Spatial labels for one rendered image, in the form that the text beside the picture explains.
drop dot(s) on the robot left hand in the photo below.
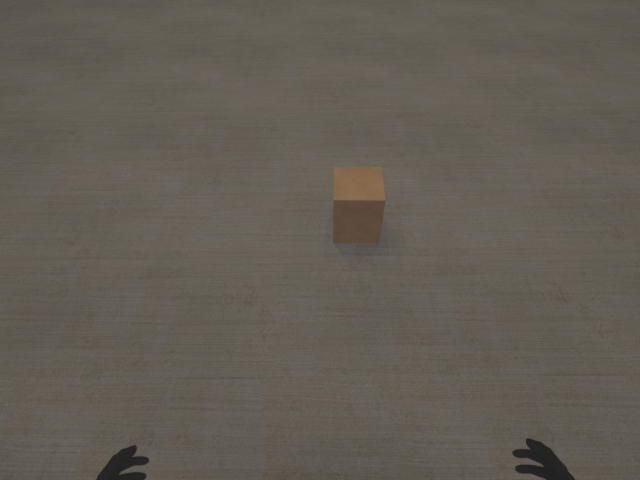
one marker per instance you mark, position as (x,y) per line
(121,461)

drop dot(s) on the carton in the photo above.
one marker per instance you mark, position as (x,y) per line
(359,201)

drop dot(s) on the robot right hand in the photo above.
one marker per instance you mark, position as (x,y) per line
(553,468)

